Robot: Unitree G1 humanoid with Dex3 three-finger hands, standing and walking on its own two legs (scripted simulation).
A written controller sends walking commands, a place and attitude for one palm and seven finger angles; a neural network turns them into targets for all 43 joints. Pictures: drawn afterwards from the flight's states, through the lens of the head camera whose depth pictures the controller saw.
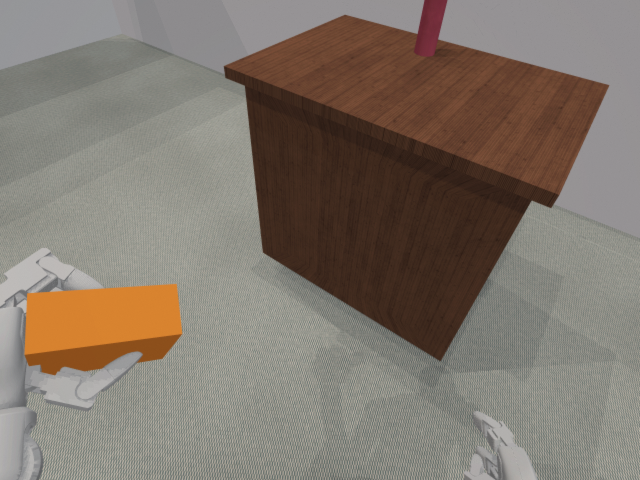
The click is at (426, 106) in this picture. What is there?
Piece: table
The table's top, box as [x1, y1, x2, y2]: [224, 15, 608, 207]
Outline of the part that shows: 224,66 225,77 549,207 551,207 560,192 608,86 606,84 441,40 438,40 435,53 432,56 420,56 413,52 417,34 347,15 338,17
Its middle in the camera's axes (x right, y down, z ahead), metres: +0.25 -0.41 +1.01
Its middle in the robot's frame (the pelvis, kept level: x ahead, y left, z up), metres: +1.05 -0.19 +0.04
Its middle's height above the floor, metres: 0.81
